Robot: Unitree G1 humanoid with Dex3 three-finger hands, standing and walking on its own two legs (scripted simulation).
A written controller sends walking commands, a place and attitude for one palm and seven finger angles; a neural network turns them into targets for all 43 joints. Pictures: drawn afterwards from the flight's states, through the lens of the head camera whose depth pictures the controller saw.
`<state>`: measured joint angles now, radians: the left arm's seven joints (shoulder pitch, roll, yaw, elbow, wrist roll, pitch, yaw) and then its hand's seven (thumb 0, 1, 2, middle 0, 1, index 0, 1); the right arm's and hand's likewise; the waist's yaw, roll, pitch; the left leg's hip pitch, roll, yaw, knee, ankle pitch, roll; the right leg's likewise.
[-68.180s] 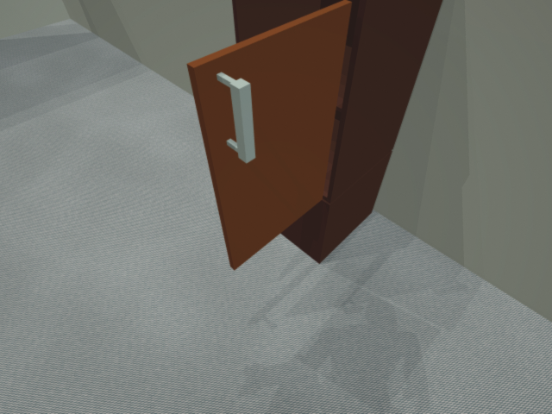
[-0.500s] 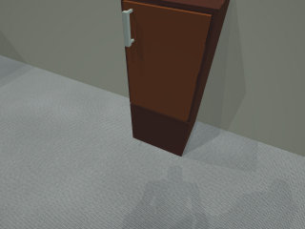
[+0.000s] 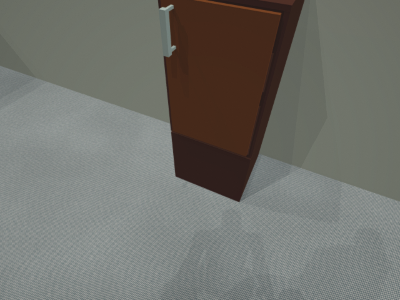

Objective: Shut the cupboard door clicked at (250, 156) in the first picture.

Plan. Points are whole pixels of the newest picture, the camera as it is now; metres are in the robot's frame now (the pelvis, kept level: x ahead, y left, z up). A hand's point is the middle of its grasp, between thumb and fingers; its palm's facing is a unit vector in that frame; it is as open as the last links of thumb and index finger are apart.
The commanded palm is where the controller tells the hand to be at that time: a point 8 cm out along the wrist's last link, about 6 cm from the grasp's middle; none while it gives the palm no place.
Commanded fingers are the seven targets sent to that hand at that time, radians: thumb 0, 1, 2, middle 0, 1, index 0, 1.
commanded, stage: look to check the result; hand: left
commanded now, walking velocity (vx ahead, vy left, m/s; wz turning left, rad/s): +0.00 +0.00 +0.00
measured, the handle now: (169, 31) +0.88 +0.16 +0.15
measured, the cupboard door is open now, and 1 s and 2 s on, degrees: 0 0 0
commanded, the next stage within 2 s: walk to a spot facing it in 0.04 s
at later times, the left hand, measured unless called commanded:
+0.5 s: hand out of the picture +0.00 +0.20 -0.20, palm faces +0.18 -0.96 -0.20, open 7.4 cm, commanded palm none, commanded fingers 0.00 0.90 0.90 -0.20 -0.30 -0.20 -0.30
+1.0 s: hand out of the picture -0.05 +0.21 -0.16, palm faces +0.41 -0.85 -0.33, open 7.4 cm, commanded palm none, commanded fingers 0.00 0.90 0.90 -0.20 -0.30 -0.20 -0.30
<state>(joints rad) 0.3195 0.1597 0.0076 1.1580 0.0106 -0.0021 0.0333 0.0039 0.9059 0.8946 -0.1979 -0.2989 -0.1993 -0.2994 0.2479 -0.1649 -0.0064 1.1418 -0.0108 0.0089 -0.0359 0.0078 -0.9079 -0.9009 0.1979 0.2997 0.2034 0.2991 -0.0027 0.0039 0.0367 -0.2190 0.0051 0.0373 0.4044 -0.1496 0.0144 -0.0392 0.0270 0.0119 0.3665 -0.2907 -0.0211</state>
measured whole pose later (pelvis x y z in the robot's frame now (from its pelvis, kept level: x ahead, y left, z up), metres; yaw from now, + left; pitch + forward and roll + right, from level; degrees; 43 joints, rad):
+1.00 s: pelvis -0.02 -0.03 -0.01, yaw +24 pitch +1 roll +0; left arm 0.21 0.24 0.07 0.90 0.03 0.04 0.03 0.00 0.91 0.89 -0.20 -0.30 -0.20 -0.30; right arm 0.20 -0.26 -0.11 0.93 -0.03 0.08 0.00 0.01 -0.91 -0.90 0.20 0.30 0.20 0.30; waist -0.02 0.04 0.06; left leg -0.57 -0.11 -0.11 0.96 -0.38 -0.02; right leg -0.24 -0.02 -0.03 0.53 -0.31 0.00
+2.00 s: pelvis +0.03 +0.08 -0.03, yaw +64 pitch +0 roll +0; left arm 0.43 0.16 0.06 1.01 0.02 -0.02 -0.01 0.01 0.90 0.89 -0.20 -0.30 -0.20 -0.30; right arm 0.10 -0.22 -0.06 0.88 -0.03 -0.01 0.05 0.01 -0.91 -0.90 0.20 0.30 0.20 0.30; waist 0.02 -0.01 0.12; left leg -0.43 0.03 0.12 0.64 -0.20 0.08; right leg -0.13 -0.21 -0.27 0.83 -0.49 0.06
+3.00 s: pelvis +0.14 +0.31 -0.01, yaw +53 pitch -1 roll -1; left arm 0.18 0.21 0.11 0.93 0.02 0.07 -0.02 0.01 0.91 0.89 -0.20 -0.30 -0.20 -0.30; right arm 0.17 -0.19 -0.05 0.94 -0.03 0.01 -0.04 0.00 -0.91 -0.90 0.20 0.30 0.21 0.30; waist 0.02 0.02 0.09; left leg -0.20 0.12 0.21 0.53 -0.31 0.00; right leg -0.39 -0.03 -0.08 0.83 -0.42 0.03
